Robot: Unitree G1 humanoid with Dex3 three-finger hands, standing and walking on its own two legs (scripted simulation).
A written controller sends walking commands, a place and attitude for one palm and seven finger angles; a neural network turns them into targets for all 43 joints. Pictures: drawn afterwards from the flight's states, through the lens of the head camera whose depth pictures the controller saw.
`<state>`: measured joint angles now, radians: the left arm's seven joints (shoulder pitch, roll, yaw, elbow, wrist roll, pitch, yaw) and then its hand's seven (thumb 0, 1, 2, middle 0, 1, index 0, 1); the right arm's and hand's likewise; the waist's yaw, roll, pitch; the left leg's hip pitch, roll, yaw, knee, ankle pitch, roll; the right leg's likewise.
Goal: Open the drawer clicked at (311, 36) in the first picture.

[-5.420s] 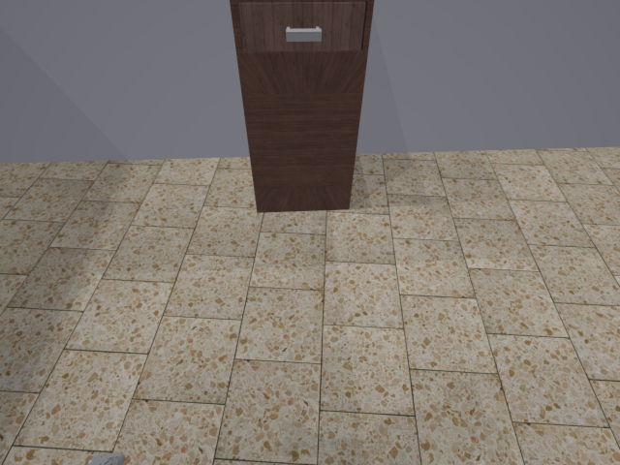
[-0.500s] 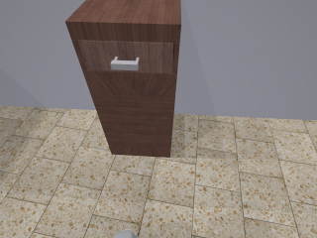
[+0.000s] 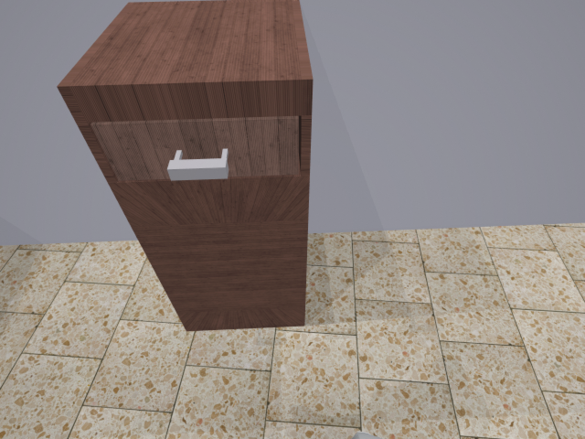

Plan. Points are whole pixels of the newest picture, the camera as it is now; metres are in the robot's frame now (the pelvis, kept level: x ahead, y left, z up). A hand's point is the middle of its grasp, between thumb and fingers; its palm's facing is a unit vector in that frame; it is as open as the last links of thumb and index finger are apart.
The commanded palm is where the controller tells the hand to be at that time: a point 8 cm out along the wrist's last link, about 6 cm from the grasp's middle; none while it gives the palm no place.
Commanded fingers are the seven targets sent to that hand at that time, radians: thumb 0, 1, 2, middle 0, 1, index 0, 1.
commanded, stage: come to a stop and stand still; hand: left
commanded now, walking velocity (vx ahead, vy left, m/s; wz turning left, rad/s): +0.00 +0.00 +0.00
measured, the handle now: (200, 161) +0.60 +0.20 +0.04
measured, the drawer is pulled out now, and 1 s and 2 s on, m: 0.00 0.00 0.00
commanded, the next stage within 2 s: look again from close up in 1.44 s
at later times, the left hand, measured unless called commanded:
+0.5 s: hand out of the picture +0.08 +0.20 -0.18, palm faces +0.08 -0.96 -0.26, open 7.3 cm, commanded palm none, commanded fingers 0.00 0.90 0.90 -0.20 -0.30 -0.20 -0.30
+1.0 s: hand out of the picture +0.03 +0.16 -0.18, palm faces -0.02 -0.98 -0.20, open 7.4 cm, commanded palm none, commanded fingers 0.00 0.90 0.90 -0.20 -0.30 -0.20 -0.30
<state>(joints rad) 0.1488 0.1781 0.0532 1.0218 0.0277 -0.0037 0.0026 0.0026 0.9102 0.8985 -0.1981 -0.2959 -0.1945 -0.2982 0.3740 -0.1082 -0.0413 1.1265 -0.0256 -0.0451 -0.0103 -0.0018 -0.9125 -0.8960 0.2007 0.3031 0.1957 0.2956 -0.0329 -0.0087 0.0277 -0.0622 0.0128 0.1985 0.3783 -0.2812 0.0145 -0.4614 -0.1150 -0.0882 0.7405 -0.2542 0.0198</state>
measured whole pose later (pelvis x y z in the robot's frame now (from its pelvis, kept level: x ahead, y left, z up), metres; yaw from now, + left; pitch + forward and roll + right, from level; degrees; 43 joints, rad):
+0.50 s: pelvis +0.02 +0.00 -0.01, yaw +1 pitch +0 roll +0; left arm 0.17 0.20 0.06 1.01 0.03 0.04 0.04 0.00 0.91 0.90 -0.21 -0.30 -0.20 -0.30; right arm 0.17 -0.21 -0.06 0.99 -0.01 0.02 -0.01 0.00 -0.91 -0.90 0.20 0.30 0.19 0.29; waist 0.03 -0.01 0.05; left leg -0.25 0.03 0.04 0.61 -0.35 -0.02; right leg -0.36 -0.08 -0.14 0.50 -0.13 -0.02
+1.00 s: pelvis +0.03 -0.01 -0.01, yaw +0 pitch +0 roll +0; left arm 0.27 0.14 0.00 1.10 0.02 -0.02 0.04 0.01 0.91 0.90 -0.20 -0.30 -0.20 -0.30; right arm 0.27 -0.17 -0.02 1.06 -0.01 -0.01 -0.01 0.00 -0.91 -0.90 0.20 0.30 0.19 0.30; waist -0.03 0.02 0.05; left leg -0.25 0.05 0.03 0.58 -0.33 -0.02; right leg -0.24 -0.01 -0.02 0.57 -0.33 0.00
